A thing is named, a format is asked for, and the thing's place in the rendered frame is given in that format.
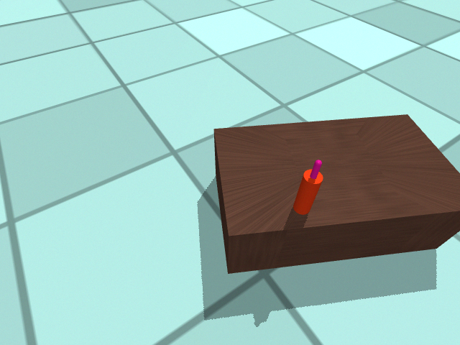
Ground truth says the bottle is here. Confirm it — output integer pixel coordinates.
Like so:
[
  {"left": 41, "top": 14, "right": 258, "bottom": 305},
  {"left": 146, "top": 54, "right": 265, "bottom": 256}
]
[{"left": 293, "top": 160, "right": 323, "bottom": 215}]

